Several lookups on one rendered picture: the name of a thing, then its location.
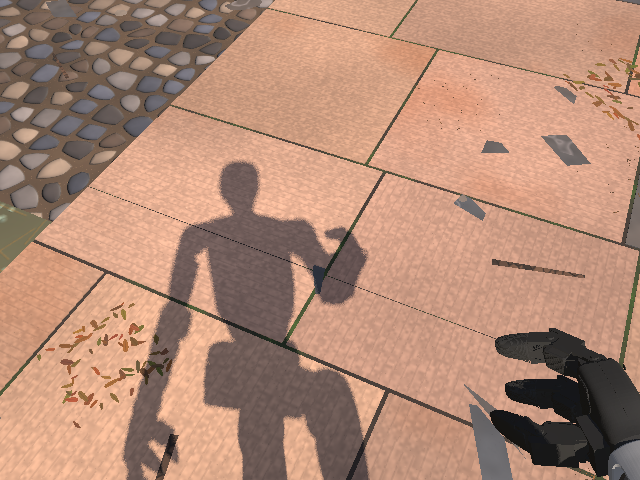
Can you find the right robot hand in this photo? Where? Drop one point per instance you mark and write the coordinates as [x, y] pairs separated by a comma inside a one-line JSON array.
[[604, 404]]

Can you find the right robot forearm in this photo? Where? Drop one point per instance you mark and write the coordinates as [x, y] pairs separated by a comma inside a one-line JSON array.
[[624, 462]]

